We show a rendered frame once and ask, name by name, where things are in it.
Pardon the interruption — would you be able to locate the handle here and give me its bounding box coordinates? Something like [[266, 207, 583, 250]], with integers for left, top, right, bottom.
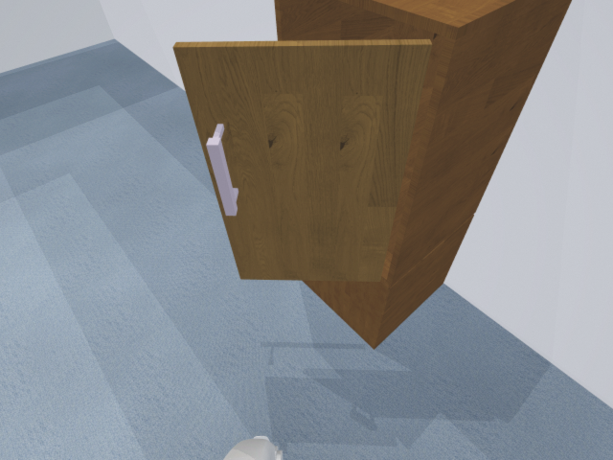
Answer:
[[206, 124, 238, 216]]

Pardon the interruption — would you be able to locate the cupboard door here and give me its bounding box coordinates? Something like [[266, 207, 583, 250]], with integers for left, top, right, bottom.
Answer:
[[172, 39, 432, 282]]

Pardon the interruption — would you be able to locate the left robot thigh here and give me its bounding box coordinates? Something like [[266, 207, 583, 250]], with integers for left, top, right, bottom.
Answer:
[[223, 439, 283, 460]]

